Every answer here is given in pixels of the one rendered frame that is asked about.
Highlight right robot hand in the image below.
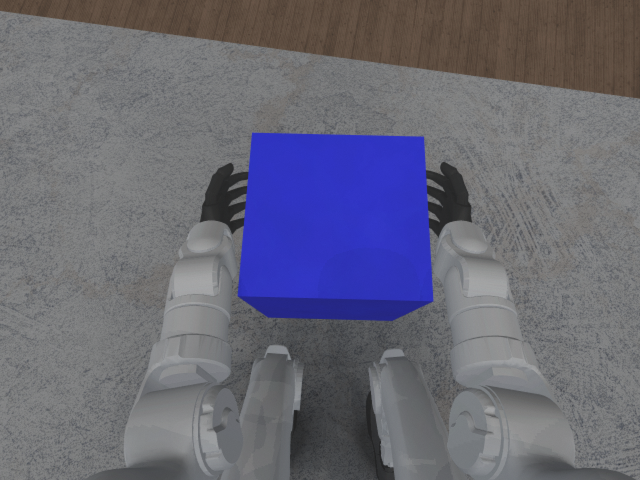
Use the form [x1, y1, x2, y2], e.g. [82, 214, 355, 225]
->
[426, 162, 472, 237]

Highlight robot right upper arm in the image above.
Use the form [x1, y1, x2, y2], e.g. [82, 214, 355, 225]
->
[447, 384, 636, 480]

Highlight robot left upper arm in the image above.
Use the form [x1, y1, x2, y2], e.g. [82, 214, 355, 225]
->
[85, 382, 243, 480]

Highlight left robot hand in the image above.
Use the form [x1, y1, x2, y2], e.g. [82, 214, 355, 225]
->
[200, 163, 248, 234]

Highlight carton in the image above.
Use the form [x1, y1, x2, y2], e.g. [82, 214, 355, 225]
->
[238, 133, 433, 321]

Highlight right robot thigh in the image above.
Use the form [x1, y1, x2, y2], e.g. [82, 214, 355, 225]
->
[369, 356, 467, 480]

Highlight robot right shin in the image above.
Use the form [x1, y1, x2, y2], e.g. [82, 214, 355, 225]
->
[375, 348, 424, 466]

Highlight right robot forearm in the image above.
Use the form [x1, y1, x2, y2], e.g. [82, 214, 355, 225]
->
[433, 221, 575, 462]

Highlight left robot forearm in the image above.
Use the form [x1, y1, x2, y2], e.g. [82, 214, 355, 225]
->
[124, 220, 238, 466]

